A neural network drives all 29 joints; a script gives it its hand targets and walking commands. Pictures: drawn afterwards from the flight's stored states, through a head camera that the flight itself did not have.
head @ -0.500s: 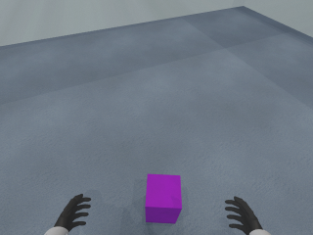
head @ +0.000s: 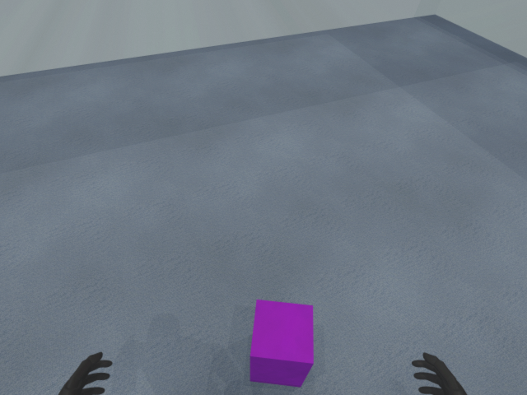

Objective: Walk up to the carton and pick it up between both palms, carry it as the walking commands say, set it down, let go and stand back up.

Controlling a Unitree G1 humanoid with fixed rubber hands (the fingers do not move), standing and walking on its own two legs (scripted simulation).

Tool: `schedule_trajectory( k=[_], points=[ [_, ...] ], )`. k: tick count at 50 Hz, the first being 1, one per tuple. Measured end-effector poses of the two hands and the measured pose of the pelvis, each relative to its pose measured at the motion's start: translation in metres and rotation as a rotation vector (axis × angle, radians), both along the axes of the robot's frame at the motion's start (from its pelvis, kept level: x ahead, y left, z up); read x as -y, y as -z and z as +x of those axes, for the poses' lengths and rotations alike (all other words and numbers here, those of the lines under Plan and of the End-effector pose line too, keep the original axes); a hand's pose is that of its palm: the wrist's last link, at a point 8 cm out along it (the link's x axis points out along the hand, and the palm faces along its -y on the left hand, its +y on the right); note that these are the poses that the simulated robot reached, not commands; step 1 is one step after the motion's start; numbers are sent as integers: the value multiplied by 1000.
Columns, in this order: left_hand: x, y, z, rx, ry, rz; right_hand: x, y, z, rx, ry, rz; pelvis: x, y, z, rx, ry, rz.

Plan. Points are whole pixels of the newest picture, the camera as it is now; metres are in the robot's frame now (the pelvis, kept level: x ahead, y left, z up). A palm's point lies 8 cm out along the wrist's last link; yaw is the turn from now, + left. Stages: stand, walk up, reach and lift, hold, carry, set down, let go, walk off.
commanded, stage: stand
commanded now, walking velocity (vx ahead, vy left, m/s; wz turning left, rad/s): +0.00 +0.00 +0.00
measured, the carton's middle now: (279, 345) +0.39 -0.06 -0.62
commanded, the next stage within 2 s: none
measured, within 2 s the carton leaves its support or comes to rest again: neither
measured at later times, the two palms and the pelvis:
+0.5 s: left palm out of the picture +0.09 +0.30 -0.09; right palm out of the picture +0.11 -0.29 -0.08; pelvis -0.01 +0.00 +0.01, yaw +0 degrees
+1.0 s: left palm out of the picture +0.05 +0.32 -0.10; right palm out of the picture +0.07 -0.30 -0.09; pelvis -0.03 +0.00 +0.01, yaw +1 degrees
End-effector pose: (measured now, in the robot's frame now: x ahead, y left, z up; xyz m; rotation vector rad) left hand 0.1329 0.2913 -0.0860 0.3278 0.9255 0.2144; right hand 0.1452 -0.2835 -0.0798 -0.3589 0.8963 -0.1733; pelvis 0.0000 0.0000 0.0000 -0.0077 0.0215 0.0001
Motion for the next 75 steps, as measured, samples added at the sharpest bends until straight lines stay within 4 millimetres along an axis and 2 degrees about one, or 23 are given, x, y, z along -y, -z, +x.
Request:
schedule_trajectory(
  k=[11, 32, 43, 53, 75],
  points=[
    [-6, 0, -2, -28, -7, -2, 2, 2, -12, -38, 11, -10, -3, -4, -1, 4, -1, 4],
    [-16, 10, -58, -140, -61, -10, 12, 4, -48, -117, 15, -29, -3, -9, -19, 29, -9, 5],
    [-21, 11, -76, -180, -71, -2, 15, 8, -64, -161, 20, -33, -3, -10, -27, 38, -13, 3],
    [-23, 13, -81, -191, -77, -6, 18, 8, -75, -187, 26, -41, -4, -11, -31, 43, -18, 5],
    [-30, 13, -87, -215, -85, 0, 17, 9, -78, -211, 25, -46, -6, -11, -33, 48, -24, 5]
  ],
)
